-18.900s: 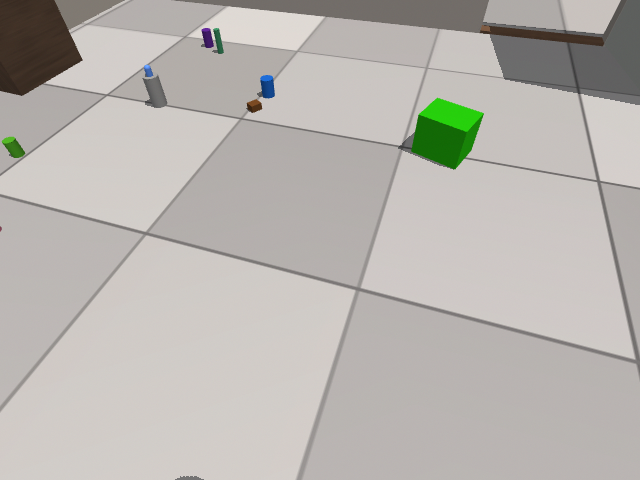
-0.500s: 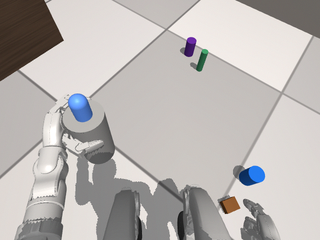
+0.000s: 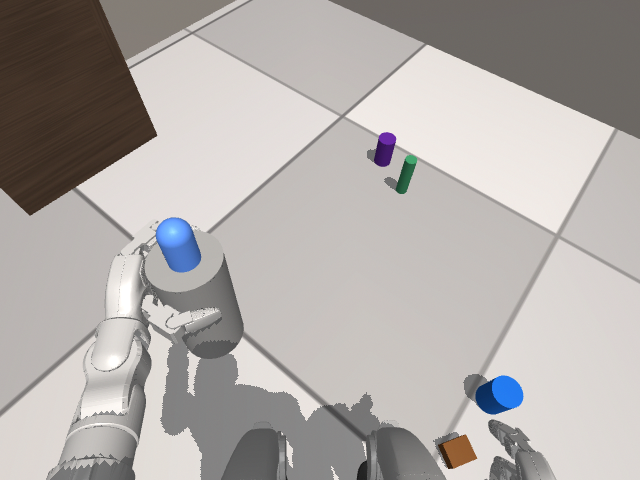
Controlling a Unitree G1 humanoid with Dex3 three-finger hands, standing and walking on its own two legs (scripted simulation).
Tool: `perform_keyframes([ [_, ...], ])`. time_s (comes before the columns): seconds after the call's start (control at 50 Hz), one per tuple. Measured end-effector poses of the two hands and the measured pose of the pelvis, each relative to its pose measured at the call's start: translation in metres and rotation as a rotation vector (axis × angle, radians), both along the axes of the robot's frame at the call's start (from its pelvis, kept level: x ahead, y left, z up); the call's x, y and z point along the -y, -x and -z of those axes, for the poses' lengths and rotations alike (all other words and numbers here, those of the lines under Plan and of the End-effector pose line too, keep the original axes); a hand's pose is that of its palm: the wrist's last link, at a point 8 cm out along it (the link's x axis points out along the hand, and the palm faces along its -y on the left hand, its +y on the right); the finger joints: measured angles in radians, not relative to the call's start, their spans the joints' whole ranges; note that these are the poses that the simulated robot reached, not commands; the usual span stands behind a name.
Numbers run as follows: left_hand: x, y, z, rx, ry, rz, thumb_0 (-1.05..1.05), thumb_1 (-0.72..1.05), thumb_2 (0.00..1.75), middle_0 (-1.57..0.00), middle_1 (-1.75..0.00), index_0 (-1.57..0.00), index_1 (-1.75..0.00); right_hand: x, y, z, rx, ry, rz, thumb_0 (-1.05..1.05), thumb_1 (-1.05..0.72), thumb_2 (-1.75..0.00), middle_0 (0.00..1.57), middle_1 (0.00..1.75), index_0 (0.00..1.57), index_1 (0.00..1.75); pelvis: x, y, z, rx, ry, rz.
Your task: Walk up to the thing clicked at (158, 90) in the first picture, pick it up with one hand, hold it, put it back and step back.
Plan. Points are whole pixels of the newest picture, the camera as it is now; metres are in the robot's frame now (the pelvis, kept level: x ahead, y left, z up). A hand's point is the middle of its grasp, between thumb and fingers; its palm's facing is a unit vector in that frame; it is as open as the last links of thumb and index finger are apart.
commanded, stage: lift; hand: left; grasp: from the side
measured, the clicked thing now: (196, 287) +0.35 +0.17 +0.00
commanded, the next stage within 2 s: hold in 0.68 s
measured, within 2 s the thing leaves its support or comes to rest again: neither
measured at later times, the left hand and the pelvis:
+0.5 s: hand (185, 254) +0.37 +0.17 +0.06, palm faces +0.05 -1.00 -0.01, open 12.0 cm; pelvis +0.02 -0.01 +0.04, yaw +0 degrees
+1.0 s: hand (175, 250) +0.35 +0.17 +0.08, palm faces +0.07 -1.00 -0.02, open 12.0 cm; pelvis +0.02 -0.01 +0.05, yaw +0 degrees
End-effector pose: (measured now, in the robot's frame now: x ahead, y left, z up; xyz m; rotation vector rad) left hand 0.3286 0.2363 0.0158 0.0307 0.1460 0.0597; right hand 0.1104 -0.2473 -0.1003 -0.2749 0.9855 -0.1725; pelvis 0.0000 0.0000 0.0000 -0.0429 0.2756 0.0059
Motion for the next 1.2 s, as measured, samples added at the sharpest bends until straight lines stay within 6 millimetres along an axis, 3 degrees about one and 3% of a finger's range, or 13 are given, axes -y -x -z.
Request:
perform_keyframes([
  [0.34, 0.009, -0.016, -0.041, 0.027, 0.015, -0.003, -0.02, -0.61, 0.98, -0.6, -1.02, -0.61, -1.03, 0.003, -0.01, -0.028, 0.007, -0.001, 0.026, 0.01, -0.92, -0.9, 0.21, 0.3, 0.2, 0.29, 0.006, -0.02, -0.029, 0.067, -0.009, 0.0],
  [0.68, 0.013, -0.005, -0.046, 0.011, 0.026, -0.001, -0.02, -0.61, 0.98, -0.6, -1.02, -0.61, -1.03, 0.011, -0.018, -0.041, 0.008, 0.01, 0.03, 0.01, -0.92, -0.9, 0.21, 0.3, 0.2, 0.29, 0.009, -0.028, -0.041, 0.101, -0.016, 0.0],
  [0.96, 0.01, -0.003, -0.069, 0.062, 0.006, -0.01, -0.02, -0.61, 0.98, -0.61, -1.02, -0.61, -1.02, 0.004, -0.018, -0.047, 0.03, -0.004, 0.033, 0.01, -0.93, -0.9, 0.21, 0.3, 0.2, 0.29, 0.007, -0.026, -0.048, 0.144, -0.017, 0.0],
  [1.2, 0.011, 0.014, -0.064, 0.035, 0.005, -0.006, -0.02, -0.61, 0.97, -0.62, -1.0, -0.62, -1.0, 0.003, -0.011, -0.05, 0.027, -0.008, 0.031, 0.01, -0.93, -0.9, 0.21, 0.3, 0.2, 0.29, 0.005, -0.021, -0.051, 0.163, -0.017, 0.002],
])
